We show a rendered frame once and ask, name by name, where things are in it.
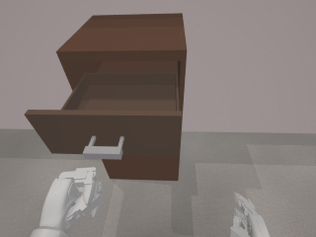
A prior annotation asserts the cabinet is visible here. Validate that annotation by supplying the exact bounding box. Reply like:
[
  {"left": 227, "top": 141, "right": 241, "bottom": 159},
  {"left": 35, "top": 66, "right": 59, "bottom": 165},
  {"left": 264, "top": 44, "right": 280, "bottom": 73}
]
[{"left": 56, "top": 13, "right": 188, "bottom": 182}]

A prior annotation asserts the left robot hand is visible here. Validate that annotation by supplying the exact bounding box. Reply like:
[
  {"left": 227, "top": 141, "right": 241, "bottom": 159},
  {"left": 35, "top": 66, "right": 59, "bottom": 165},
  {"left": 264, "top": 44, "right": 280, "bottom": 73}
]
[{"left": 39, "top": 167, "right": 103, "bottom": 233}]

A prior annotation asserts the drawer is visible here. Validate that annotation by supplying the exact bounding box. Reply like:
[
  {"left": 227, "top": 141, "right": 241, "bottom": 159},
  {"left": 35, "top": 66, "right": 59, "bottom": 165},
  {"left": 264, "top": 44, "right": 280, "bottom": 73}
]
[{"left": 25, "top": 72, "right": 183, "bottom": 157}]

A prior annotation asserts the right robot hand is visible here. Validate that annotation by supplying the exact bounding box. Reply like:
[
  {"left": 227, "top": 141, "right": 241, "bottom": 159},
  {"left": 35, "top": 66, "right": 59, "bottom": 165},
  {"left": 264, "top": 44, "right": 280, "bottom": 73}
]
[{"left": 230, "top": 192, "right": 271, "bottom": 237}]

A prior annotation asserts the left robot forearm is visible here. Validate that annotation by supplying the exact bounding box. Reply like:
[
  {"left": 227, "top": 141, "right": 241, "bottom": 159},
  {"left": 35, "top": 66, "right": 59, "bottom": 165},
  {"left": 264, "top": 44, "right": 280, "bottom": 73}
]
[{"left": 31, "top": 226, "right": 68, "bottom": 237}]

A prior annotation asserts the handle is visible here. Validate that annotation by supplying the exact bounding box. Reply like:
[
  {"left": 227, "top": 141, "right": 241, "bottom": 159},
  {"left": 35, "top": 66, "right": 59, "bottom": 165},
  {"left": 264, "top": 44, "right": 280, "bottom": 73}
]
[{"left": 83, "top": 135, "right": 124, "bottom": 160}]

